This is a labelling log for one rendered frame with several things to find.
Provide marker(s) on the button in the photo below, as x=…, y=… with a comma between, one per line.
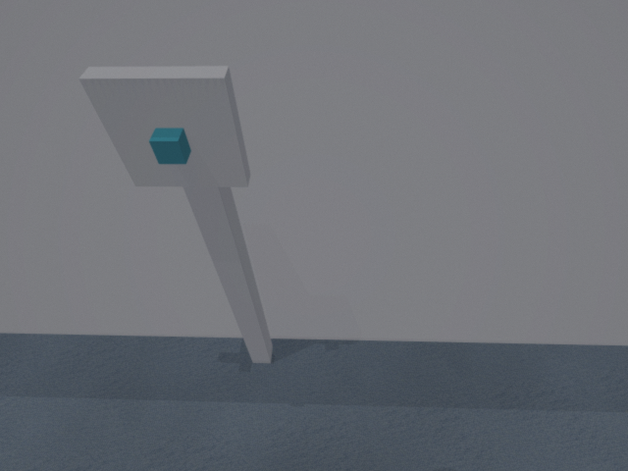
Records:
x=170, y=146

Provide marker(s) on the panel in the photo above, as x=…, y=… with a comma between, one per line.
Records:
x=131, y=102

